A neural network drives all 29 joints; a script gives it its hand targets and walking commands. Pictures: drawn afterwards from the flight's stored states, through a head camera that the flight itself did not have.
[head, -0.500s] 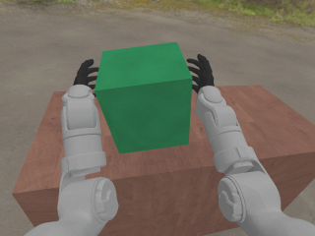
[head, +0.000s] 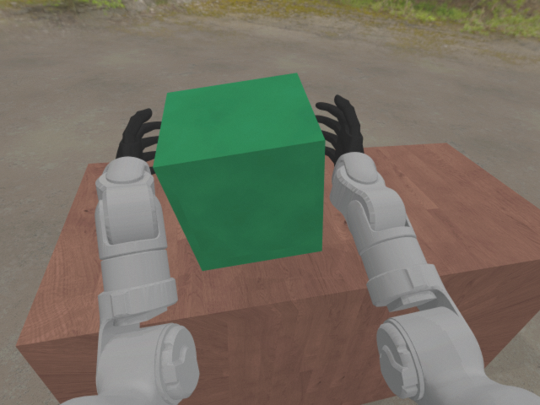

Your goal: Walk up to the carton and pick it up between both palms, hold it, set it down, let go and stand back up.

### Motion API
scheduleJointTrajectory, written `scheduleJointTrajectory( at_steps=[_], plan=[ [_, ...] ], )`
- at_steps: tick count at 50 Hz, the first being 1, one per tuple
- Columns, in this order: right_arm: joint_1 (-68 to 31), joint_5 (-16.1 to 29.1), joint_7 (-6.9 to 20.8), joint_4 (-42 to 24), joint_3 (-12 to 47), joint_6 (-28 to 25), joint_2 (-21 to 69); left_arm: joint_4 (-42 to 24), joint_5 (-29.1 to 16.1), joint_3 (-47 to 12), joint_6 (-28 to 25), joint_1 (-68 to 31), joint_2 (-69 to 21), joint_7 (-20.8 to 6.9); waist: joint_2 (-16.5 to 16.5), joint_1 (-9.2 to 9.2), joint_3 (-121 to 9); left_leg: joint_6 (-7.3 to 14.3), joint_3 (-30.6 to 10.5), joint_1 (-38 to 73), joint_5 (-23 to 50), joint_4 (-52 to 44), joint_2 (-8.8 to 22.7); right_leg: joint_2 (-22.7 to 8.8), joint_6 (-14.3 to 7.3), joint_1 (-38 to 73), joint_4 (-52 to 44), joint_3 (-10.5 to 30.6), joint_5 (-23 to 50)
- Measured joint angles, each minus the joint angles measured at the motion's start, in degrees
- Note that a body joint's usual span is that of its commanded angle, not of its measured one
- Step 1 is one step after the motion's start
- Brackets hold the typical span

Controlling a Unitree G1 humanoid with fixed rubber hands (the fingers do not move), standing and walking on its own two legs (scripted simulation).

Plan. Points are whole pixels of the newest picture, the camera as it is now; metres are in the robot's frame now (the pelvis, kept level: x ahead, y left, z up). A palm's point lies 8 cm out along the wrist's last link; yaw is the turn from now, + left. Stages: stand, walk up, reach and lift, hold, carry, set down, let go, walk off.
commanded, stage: hold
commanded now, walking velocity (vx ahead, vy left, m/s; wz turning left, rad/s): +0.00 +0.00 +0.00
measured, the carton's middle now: (248, 175) +0.41 +0.01 +0.20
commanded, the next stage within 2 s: set down in 1.58 s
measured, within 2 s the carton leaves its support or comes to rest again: neither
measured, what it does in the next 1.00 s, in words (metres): stands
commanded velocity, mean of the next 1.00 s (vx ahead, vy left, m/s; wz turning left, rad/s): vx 0.00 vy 0.00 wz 0.00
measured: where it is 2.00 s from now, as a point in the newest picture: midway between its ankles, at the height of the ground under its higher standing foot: outside the picture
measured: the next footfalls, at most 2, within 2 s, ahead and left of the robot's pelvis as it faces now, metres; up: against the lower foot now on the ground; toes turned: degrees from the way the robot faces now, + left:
none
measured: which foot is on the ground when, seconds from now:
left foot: down 0.00-1.00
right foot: down 0.00-1.00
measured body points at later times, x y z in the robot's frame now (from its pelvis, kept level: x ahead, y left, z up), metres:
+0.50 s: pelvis -0.01 +0.00 +0.00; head -0.08 +0.03 +0.44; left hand +0.36 +0.17 +0.26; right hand +0.37 -0.12 +0.27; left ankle +0.04 +0.13 -0.75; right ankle +0.01 -0.10 -0.75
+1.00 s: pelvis +0.00 +0.00 +0.00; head -0.08 +0.03 +0.44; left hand +0.36 +0.17 +0.25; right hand +0.37 -0.12 +0.27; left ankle +0.04 +0.13 -0.75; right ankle +0.01 -0.10 -0.75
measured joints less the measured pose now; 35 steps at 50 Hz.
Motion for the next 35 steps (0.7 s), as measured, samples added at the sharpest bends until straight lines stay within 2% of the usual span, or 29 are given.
scheduleJointTrajectory(
  at_steps=[8,18,28,35],
  plan=[
    [0.69,-0.23,0.29,-1.04,-0.28,1.19,-0.07,-0.57,0.19,0.34,0.81,0.05,-0.57,-0.55,0.30,0.51,-0.22,0.00,0.27,0.11,0.31,-0.27,0.06,0.07,-0.16,-0.31,0.39,0.33,0.05],
    [-1.79,-2.42,0.80,1.18,-3.05,1.48,0.93,2.69,0.03,1.44,0.54,-3.23,0.47,-0.57,0.25,0.95,-1.30,-0.09,0.06,-1.67,1.32,-0.77,0.10,0.14,-0.42,-2.58,1.15,0.15,0.22],
    [-2.34,-1.11,-0.07,1.64,-2.03,2.38,0.36,3.66,-0.12,1.31,0.68,-3.54,1.46,-1.61,-0.08,0.45,-1.51,-0.13,0.00,-1.12,0.99,-0.62,0.11,0.20,-0.38,-1.72,0.74,0.14,0.16],
    [-1.45,-0.41,0.14,1.08,-1.44,2.48,-0.08,2.56,-0.40,0.71,0.90,-2.65,0.95,-0.85,0.01,0.83,-1.73,-0.03,0.23,-1.50,0.67,-0.26,0.08,0.17,-0.30,-2.07,0.87,0.42,0.06]
  ],
)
